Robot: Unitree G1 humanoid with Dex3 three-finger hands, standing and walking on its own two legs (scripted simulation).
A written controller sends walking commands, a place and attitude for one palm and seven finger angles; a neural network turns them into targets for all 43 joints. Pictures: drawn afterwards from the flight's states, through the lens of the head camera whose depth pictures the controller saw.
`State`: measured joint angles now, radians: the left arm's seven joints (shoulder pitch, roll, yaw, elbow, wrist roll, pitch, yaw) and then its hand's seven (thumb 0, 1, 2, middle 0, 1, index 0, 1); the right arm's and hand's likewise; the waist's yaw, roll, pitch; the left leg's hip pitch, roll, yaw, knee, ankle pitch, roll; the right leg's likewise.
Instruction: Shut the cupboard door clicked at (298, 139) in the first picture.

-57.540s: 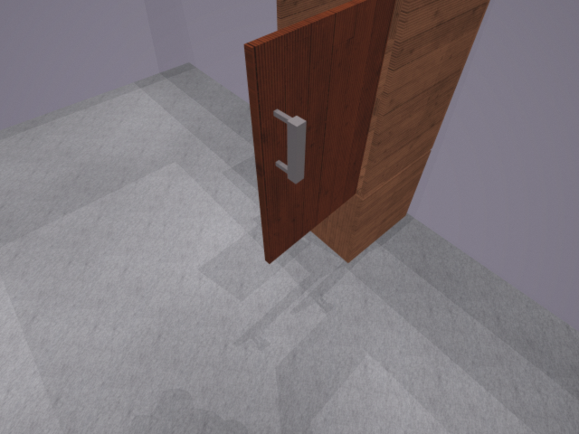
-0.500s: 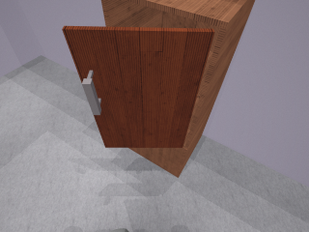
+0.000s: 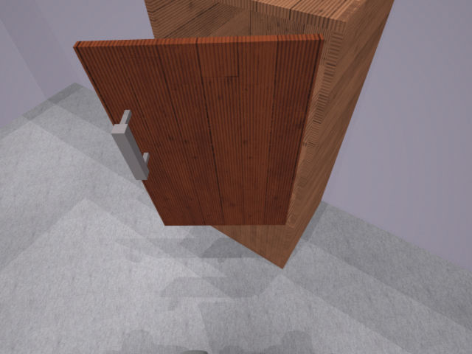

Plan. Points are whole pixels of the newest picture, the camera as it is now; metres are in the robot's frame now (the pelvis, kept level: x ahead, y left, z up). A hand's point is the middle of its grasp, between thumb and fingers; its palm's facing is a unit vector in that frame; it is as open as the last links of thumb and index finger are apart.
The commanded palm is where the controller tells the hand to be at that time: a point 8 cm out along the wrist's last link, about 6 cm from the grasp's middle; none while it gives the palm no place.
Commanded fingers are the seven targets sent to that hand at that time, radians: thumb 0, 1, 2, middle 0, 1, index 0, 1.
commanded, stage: come to a stop and stand still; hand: left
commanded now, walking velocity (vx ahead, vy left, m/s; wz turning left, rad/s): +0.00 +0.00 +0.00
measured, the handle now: (134, 146) +0.47 +0.24 +0.06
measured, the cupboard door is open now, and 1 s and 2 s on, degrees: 33 33 33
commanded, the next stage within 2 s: look again from close up in 0.88 s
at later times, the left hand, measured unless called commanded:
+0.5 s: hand out of the picture +0.00 +0.24 -0.17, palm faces +0.02 -0.98 -0.20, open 7.4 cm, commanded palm none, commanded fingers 0.00 0.90 0.90 -0.20 -0.30 -0.20 -0.30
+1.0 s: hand out of the picture -0.09 +0.26 -0.17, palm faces +0.02 -0.98 -0.20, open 7.4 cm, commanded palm none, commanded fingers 0.00 0.90 0.90 -0.20 -0.30 -0.20 -0.30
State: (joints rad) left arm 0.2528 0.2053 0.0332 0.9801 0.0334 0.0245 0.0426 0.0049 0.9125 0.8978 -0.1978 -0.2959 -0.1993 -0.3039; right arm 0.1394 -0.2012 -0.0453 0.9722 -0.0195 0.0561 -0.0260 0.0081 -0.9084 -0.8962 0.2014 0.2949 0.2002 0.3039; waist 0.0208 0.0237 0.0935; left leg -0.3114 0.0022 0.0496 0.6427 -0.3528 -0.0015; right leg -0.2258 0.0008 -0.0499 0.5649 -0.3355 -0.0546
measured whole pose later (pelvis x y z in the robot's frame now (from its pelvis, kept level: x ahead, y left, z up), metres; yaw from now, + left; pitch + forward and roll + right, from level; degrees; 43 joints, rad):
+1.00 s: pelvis -0.07 +0.07 +0.01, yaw +0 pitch -2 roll -1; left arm 0.35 0.21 0.00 1.07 0.03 0.01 0.02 0.01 0.91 0.90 -0.20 -0.30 -0.20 -0.30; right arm 0.23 -0.21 -0.02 1.07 -0.01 0.01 0.00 0.01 -0.91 -0.90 0.20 0.29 0.20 0.30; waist 0.02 -0.02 0.01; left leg -0.24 -0.07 0.07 0.43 -0.16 0.10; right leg -0.23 -0.04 -0.01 0.43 -0.17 0.03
